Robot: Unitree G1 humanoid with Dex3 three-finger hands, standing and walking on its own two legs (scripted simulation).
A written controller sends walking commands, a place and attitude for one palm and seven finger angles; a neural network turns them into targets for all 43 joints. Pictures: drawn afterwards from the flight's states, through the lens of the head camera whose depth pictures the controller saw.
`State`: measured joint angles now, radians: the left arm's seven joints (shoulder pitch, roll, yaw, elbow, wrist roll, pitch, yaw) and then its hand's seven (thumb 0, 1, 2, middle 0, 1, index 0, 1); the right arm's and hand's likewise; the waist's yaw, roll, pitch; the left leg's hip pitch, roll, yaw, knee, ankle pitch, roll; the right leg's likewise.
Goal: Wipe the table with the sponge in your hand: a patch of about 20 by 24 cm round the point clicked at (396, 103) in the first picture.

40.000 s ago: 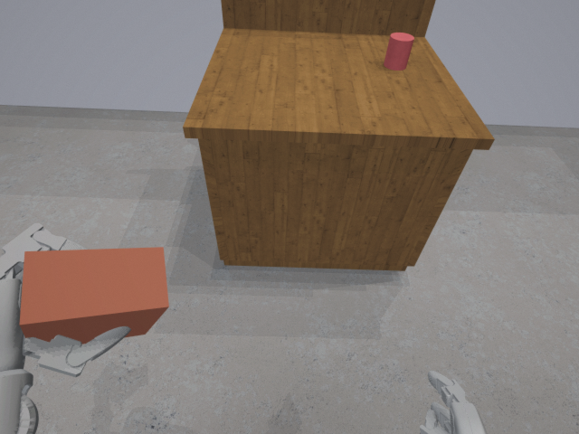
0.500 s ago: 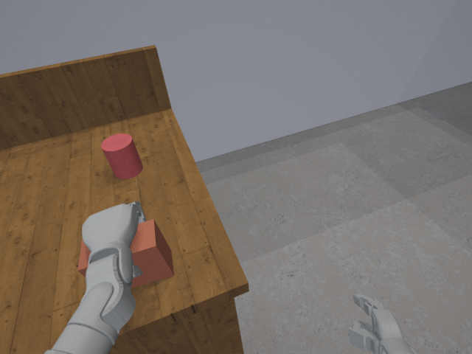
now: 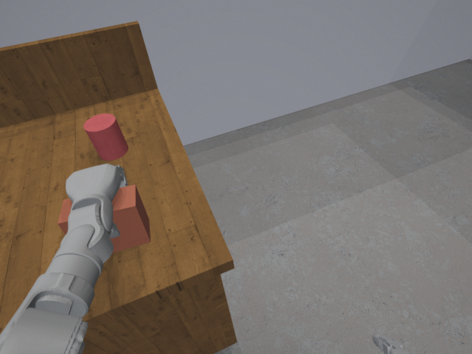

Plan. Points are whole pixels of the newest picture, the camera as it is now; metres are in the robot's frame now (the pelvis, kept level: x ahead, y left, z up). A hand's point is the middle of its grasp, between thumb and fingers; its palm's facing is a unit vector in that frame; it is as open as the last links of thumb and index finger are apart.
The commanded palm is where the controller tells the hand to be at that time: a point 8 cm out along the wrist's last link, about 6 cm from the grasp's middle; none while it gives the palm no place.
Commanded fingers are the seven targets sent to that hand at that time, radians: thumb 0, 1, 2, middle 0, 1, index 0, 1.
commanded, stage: wipe forward along the middle lane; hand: left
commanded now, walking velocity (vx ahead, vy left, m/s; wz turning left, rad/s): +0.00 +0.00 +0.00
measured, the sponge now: (112, 228) +0.35 +0.28 +0.01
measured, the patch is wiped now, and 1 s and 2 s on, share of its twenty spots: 1.00 1.00 1.00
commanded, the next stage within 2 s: slide back across to the first lane in 0.90 s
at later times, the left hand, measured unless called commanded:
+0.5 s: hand (99, 187) +0.41 +0.31 +0.07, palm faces -0.13 -0.01 -0.99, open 10.0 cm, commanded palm +0.40 +0.33 +0.09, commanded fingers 0.00 0.10 1.30 -1.20 -1.60 -1.20 -1.60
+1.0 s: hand (88, 174) +0.45 +0.35 +0.07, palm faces -0.13 -0.01 -0.99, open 10.0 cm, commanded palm +0.44 +0.35 +0.09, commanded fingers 0.00 0.10 1.30 -1.20 -1.60 -1.20 -1.60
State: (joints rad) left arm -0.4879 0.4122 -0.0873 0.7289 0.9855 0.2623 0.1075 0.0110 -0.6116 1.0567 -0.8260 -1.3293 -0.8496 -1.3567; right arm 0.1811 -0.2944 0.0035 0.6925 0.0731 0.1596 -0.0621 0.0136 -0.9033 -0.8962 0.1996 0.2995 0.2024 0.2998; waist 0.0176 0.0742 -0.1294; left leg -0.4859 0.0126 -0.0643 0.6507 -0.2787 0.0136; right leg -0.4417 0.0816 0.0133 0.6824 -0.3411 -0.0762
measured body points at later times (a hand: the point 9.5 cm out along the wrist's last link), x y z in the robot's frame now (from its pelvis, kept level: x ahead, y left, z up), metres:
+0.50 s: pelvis +0.00 -0.02 -0.01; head +0.04 -0.05 +0.44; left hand +0.41 +0.30 +0.12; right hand +0.08 -0.30 -0.15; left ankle +0.04 +0.15 -0.72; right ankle +0.00 -0.07 -0.72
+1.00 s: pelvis +0.00 +0.02 -0.02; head +0.06 +0.01 +0.43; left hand +0.45 +0.34 +0.12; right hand +0.04 -0.26 -0.14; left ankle +0.04 +0.16 -0.72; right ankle +0.00 -0.07 -0.72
